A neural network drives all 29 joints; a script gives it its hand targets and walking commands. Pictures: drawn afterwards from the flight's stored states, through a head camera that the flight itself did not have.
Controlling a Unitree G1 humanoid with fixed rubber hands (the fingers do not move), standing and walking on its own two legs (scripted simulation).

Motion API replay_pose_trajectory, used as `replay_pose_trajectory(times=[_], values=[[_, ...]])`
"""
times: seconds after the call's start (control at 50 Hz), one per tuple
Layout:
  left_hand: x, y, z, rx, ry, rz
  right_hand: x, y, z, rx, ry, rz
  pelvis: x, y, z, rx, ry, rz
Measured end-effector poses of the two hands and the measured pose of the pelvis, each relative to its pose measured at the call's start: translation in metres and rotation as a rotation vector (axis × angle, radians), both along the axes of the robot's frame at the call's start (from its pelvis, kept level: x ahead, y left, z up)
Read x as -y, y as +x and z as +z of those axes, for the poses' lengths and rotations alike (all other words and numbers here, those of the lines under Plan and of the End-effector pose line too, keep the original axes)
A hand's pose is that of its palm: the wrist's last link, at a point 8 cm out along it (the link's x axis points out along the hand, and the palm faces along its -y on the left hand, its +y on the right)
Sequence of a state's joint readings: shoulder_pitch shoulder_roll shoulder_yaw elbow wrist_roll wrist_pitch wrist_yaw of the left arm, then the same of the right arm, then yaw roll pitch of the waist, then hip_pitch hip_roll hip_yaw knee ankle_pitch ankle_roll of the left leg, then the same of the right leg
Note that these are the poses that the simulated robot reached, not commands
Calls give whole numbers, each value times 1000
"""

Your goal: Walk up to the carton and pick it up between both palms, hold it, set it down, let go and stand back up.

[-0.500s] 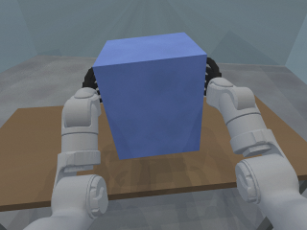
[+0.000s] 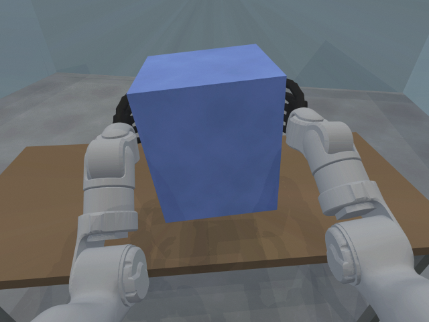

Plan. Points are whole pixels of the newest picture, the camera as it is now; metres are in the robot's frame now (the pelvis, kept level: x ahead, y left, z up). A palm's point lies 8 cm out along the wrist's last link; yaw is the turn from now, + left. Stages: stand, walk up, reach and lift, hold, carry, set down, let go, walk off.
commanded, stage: hold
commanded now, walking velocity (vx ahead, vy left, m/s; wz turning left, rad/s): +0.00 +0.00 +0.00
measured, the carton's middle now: (211, 131) +0.40 +0.02 +0.23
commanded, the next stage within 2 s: none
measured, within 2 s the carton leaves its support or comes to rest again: neither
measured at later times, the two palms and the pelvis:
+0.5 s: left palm (126, 135) +0.37 +0.17 +0.25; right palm (295, 122) +0.37 -0.14 +0.26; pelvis +0.00 +0.00 +0.00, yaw +0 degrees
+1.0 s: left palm (125, 132) +0.37 +0.17 +0.25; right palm (295, 119) +0.38 -0.14 +0.27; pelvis +0.00 +0.00 +0.00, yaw +0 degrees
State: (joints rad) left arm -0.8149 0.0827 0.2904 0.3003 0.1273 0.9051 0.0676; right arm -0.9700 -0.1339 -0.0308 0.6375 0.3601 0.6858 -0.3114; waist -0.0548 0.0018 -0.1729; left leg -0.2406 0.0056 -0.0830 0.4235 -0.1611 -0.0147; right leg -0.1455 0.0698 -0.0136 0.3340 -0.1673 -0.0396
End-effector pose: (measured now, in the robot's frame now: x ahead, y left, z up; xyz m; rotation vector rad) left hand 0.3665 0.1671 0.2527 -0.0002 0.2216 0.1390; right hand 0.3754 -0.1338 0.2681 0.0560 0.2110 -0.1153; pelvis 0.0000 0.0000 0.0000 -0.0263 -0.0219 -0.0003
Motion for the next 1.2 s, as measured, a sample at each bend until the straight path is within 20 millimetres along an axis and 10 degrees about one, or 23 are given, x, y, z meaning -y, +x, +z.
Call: replay_pose_trajectory(times=[1.2], values=[[1,-1,-3,3,3,-3,1,-1,-3,-3,-3,1,-1,4,0,12,-2,-2]])
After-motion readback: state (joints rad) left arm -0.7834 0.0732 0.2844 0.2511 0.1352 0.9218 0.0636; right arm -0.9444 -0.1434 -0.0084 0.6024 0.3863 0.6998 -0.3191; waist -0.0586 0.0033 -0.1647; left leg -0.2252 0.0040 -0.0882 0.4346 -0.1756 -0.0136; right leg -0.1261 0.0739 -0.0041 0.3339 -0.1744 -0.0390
